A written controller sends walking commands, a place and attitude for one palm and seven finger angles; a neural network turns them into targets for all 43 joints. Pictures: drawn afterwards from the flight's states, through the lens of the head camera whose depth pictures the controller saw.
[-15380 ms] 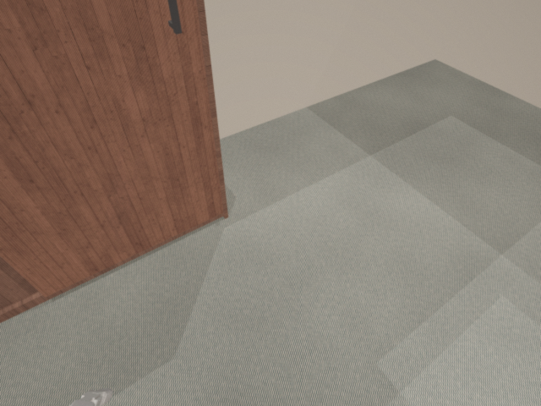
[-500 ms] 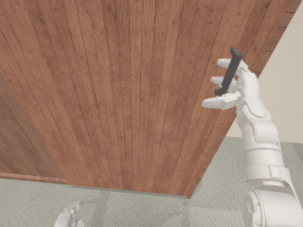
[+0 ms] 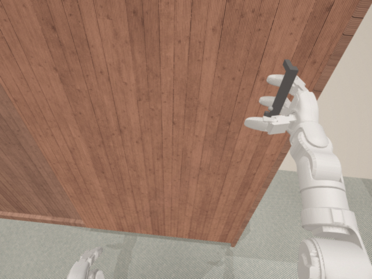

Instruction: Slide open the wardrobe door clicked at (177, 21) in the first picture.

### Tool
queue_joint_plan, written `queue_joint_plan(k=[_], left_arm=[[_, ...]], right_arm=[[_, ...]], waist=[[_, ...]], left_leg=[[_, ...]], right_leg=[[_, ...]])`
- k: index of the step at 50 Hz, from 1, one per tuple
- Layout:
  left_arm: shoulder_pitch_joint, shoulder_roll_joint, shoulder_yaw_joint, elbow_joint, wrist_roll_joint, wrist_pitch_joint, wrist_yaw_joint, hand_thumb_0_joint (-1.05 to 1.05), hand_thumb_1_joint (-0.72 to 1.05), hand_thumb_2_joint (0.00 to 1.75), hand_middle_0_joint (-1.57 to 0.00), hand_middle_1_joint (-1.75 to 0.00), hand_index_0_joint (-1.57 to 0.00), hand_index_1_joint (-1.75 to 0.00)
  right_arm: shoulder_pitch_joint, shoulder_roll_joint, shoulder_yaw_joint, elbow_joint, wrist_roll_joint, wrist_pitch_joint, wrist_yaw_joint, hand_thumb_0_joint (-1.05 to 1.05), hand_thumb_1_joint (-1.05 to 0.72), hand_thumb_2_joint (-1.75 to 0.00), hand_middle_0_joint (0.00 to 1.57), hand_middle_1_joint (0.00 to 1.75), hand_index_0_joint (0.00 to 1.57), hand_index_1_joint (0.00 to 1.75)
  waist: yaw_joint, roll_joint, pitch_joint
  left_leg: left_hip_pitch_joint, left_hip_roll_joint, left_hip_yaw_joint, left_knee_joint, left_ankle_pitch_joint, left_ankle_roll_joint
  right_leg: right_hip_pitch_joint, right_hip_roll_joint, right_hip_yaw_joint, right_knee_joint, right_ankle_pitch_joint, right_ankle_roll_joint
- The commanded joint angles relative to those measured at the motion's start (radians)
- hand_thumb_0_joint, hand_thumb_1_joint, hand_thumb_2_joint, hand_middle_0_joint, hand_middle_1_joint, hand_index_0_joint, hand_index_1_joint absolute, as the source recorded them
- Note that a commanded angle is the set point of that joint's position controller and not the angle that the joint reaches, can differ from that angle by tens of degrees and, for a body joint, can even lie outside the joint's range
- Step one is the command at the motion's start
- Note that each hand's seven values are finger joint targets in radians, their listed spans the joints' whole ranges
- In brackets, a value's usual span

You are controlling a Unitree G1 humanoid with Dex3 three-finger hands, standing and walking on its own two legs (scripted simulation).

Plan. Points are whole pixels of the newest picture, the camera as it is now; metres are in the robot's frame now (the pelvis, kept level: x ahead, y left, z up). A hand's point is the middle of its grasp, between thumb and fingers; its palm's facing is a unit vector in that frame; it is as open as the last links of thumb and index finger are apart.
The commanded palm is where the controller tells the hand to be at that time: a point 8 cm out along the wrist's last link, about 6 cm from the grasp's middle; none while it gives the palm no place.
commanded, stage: grip the handle and tug to test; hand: right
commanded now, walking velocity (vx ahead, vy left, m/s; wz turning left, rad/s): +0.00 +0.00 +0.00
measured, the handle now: (277, 96) +0.47 -0.16 +0.20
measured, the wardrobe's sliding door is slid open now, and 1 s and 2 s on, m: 0.00 0.00 0.00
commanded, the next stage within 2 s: tug the door sideways, standing still in 1.20 s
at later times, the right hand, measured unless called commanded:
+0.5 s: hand (271, 108) +0.41 -0.14 +0.21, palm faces +0.06 +1.00 +0.01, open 5.6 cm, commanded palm +0.38 -0.18 +0.20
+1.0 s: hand (271, 108) +0.41 -0.14 +0.21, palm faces +0.06 +1.00 +0.01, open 5.4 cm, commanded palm +0.36 -0.18 +0.20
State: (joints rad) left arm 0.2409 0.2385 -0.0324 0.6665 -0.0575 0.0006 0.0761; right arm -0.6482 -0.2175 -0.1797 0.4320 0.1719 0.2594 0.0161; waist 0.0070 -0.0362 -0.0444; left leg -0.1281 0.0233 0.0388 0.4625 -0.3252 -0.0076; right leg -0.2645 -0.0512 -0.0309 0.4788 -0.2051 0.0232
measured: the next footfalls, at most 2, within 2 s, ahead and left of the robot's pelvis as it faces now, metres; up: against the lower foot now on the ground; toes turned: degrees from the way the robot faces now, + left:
none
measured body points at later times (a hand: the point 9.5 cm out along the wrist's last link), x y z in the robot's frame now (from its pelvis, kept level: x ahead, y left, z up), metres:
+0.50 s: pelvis +0.01 +0.00 +0.00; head -0.01 +0.02 +0.45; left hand +0.15 +0.24 -0.10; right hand +0.40 -0.19 +0.21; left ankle -0.05 +0.12 -0.74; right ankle +0.03 -0.14 -0.74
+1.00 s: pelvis +0.01 +0.00 +0.00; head +0.00 +0.02 +0.45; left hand +0.17 +0.24 -0.10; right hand +0.40 -0.19 +0.21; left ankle -0.05 +0.12 -0.74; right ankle +0.03 -0.14 -0.74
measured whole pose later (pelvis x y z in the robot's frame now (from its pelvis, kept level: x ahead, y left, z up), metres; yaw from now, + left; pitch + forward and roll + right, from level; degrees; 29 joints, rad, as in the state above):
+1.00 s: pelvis +0.01 +0.00 +0.00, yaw +0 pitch +0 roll +0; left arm 0.22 0.24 -0.03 0.64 -0.05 0.02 0.07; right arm -0.55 -0.22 -0.20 0.29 0.18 0.31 0.01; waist 0.01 -0.04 -0.05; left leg -0.10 0.02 0.03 0.44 -0.34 0.00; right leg -0.23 -0.05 -0.04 0.46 -0.22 0.03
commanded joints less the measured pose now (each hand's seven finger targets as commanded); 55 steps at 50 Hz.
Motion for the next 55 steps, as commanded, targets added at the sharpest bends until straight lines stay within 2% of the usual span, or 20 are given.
queue_joint_plan(k=[1,4,5,6,9,11,12,17,19,21,22,24,25,31,34,37,39,44,46,55], left_arm=[[-0.102,0.118,0.043,-0.143,0.003,-0.049,0.013,0.0,0.9,0.9,-0.2,-0.3,-0.2,-0.3],[-0.105,0.113,0.043,-0.145,0.004,-0.049,0.012,0.0,0.9,0.9,-0.2,-0.3,-0.2,-0.3],[-0.102,0.112,0.044,-0.147,0.004,-0.05,0.01,0.0,0.9,0.9,-0.2,-0.3,-0.2,-0.3],[-0.102,0.117,0.047,-0.148,0.005,-0.05,0.01,0.0,0.9,0.9,-0.2,-0.3,-0.2,-0.3],[-0.111,0.111,0.043,-0.148,0.003,-0.048,0.011,0.0,0.9,0.9,-0.2,-0.3,-0.2,-0.3],[-0.11,0.114,0.044,-0.151,0.003,-0.052,0.007,0.0,0.9,0.9,-0.2,-0.3,-0.2,-0.3],[-0.112,0.112,0.045,-0.151,0.002,-0.052,0.008,0.0,0.9,0.9,-0.2,-0.3,-0.2,-0.3],[-0.111,0.112,0.046,-0.15,0.004,-0.053,0.007,0.0,0.9,0.9,-0.2,-0.3,-0.2,-0.3],[-0.111,0.113,0.044,-0.147,0.006,-0.052,0.008,0.0,0.9,0.9,-0.2,-0.3,-0.2,-0.3],[-0.112,0.118,0.047,-0.151,0.007,-0.051,0.007,0.0,0.9,0.9,-0.2,-0.3,-0.2,-0.3],[-0.119,0.113,0.044,-0.155,0.007,-0.051,0.007,0.0,0.9,0.9,-0.2,-0.3,-0.2,-0.3],[-0.119,0.114,0.043,-0.153,0.006,-0.047,0.007,0.0,0.9,0.9,-0.2,-0.3,-0.2,-0.3],[-0.122,0.111,0.043,-0.156,0.004,-0.047,0.007,0.0,0.9,0.9,-0.2,-0.3,-0.2,-0.3],[-0.123,0.116,0.045,-0.157,0.006,-0.041,0.009,0.0,0.9,0.9,-0.2,-0.3,-0.2,-0.3],[-0.122,0.11,0.043,-0.157,0.006,-0.04,0.008,0.0,0.9,0.9,-0.2,-0.3,-0.2,-0.3],[-0.126,0.115,0.046,-0.159,0.008,-0.037,0.01,0.0,0.9,0.9,-0.2,-0.3,-0.2,-0.3],[-0.128,0.113,0.044,-0.162,0.008,-0.036,0.01,0.0,0.9,0.9,-0.2,-0.3,-0.2,-0.3],[-0.141,0.108,0.042,-0.176,0.006,-0.038,0.004,0.0,0.9,0.9,-0.2,-0.3,-0.2,-0.3],[-0.144,0.115,0.045,-0.183,0.009,-0.036,0.0,0.0,0.9,0.9,-0.2,-0.3,-0.2,-0.3],[-0.175,0.103,0.041,-0.221,0.009,-0.031,-0.013,0.0,0.9,0.9,-0.2,-0.3,-0.2,-0.3]], right_arm=[[-0.503,-0.133,-0.008,-0.227,0.006,-0.059,0.008,0.0,-0.06,-0.54,0.36,1.28,0.36,1.28],[-0.512,-0.116,0.002,-0.246,0.004,-0.056,0.006,0.0,-0.2,-0.6,0.38,1.3,0.38,1.3],[-0.52,-0.095,0.021,-0.267,0.005,-0.058,0.008,0.0,-0.25,-0.62,0.38,1.31,0.38,1.31],[-0.484,-0.12,-0.004,-0.254,0.007,-0.06,0.007,0.0,-0.29,-0.64,0.38,1.31,0.38,1.31],[-0.515,-0.092,0.029,-0.274,0.006,-0.061,0.014,0.0,-0.43,-0.7,0.4,1.33,0.4,1.33],[-0.484,-0.077,0.037,-0.27,0.009,-0.063,0.014,0.0,-0.53,-0.74,0.41,1.35,0.41,1.35],[-0.505,-0.085,0.031,-0.283,0.011,-0.063,0.013,0.0,-0.57,-0.76,0.42,1.35,0.42,1.35],[-0.521,-0.076,0.044,-0.305,0.005,-0.062,0.012,0.0,-0.81,-0.86,0.44,1.39,0.44,1.39],[-0.496,-0.091,0.024,-0.294,0.007,-0.057,0.012,0.0,-0.9,-0.9,0.45,1.4,0.45,1.4],[-0.46,-0.115,0.002,-0.298,0.01,-0.059,0.016,0.0,-0.9,-0.9,0.45,1.4,0.45,1.4],[-0.462,-0.101,0.011,-0.311,0.013,-0.058,0.021,0.0,-0.9,-0.9,0.45,1.4,0.45,1.4],[-0.443,-0.121,-0.006,-0.301,0.012,-0.052,0.023,0.0,-0.9,-0.9,0.45,1.4,0.45,1.4],[-0.462,-0.091,0.022,-0.316,0.013,-0.049,0.027,0.0,-0.9,-0.9,0.45,1.4,0.45,1.4],[-0.438,-0.128,-0.012,-0.312,0.015,-0.041,0.022,0.0,-0.9,-0.9,0.45,1.4,0.45,1.4],[-0.468,-0.088,0.024,-0.333,0.011,-0.037,0.022,0.0,-0.9,-0.9,0.45,1.4,0.45,1.4],[-0.411,-0.125,-0.016,-0.313,0.014,-0.034,0.02,0.0,-0.9,-0.9,0.45,1.4,0.45,1.4],[-0.441,-0.124,-0.008,-0.332,0.013,-0.036,0.026,0.0,-0.9,-0.9,0.45,1.4,0.45,1.4],[-0.376,-0.089,0.013,-0.382,0.018,-0.033,0.028,0.0,-0.9,-0.9,0.45,1.4,0.45,1.4],[-0.307,-0.113,-0.011,-0.4,0.02,-0.032,0.029,0.0,-0.9,-0.9,0.45,1.4,0.45,1.4],[-0.144,-0.094,-0.006,-0.58,0.029,0.016,0.037,0.0,-0.9,-0.9,0.45,1.4,0.45,1.4]], waist=[[0.01,0.049,-0.259],[0.011,0.027,-0.281],[0.015,0.036,-0.298],[0.005,0.064,-0.306],[0.018,0.023,-0.29],[0.012,0.055,-0.28],[0.015,0.027,-0.285],[0.017,0.02,-0.308],[0.012,0.047,-0.299],[0.001,0.074,-0.317],[0.001,0.042,-0.314],[-0.002,0.059,-0.298],[0.006,0.04,-0.293],[-0.002,0.057,-0.293],[0.008,0.021,-0.3],[-0.003,0.071,-0.301],[-0.001,0.053,-0.299],[-0.008,0.038,-0.3],[-0.023,0.065,-0.322],[-0.044,0.038,-0.343]], left_leg=[[-0.086,-0.057,0.019,-0.071,0.351,0.021],[-0.083,-0.055,0.019,-0.061,0.38,0.025],[-0.075,-0.055,0.021,-0.057,0.399,0.024],[-0.062,-0.058,0.022,-0.059,0.406,0.023],[-0.076,-0.054,0.018,-0.06,0.403,0.022],[-0.074,-0.058,0.024,-0.063,0.394,0.023],[-0.077,-0.055,0.021,-0.061,0.402,0.024],[-0.07,-0.054,0.021,-0.058,0.413,0.025],[-0.065,-0.056,0.022,-0.059,0.432,0.024],[-0.039,-0.056,0.023,-0.056,0.456,0.023],[-0.035,-0.051,0.02,-0.052,0.474,0.023],[-0.036,-0.053,0.022,-0.052,0.48,0.022],[-0.049,-0.053,0.021,-0.053,0.475,0.022],[-0.037,-0.054,0.021,-0.059,0.466,0.022],[-0.05,-0.052,0.024,-0.051,0.472,0.024],[-0.029,-0.051,0.022,-0.053,0.49,0.02],[-0.03,-0.051,0.02,-0.051,0.5,0.021],[-0.025,-0.052,0.023,-0.049,0.51,0.023],[0.005,-0.053,0.027,-0.044,0.529,0.023],[0.038,-0.048,0.031,-0.021,0.632,0.023]], right_leg=[[0.243,0.047,0.01,-0.014,0.227,-0.067],[0.261,0.048,0.013,-0.012,0.253,-0.064],[0.272,0.049,0.013,-0.01,0.271,-0.064],[0.268,0.047,0.013,-0.007,0.279,-0.067],[0.269,0.05,0.007,-0.009,0.265,-0.064],[0.268,0.048,0.013,-0.009,0.267,-0.066],[0.275,0.048,0.012,-0.01,0.27,-0.066],[0.287,0.05,0.014,-0.008,0.285,-0.065],[0.282,0.05,0.013,-0.007,0.296,-0.066],[0.276,0.05,0.011,-0.005,0.313,-0.068],[0.274,0.052,0.008,-0.006,0.322,-0.068],[0.265,0.053,0.005,-0.006,0.318,-0.067],[0.274,0.054,0.004,-0.005,0.316,-0.067],[0.267,0.053,0.004,-0.004,0.312,-0.068],[0.284,0.054,0.009,-0.003,0.327,-0.064],[0.265,0.054,0.005,-0.004,0.328,-0.069],[0.268,0.056,0.003,-0.004,0.33,-0.068],[0.282,0.053,0.003,-0.004,0.348,-0.066],[0.281,0.052,0.001,-0.003,0.368,-0.067],[0.301,0.046,-0.004,0.002,0.462,-0.062]])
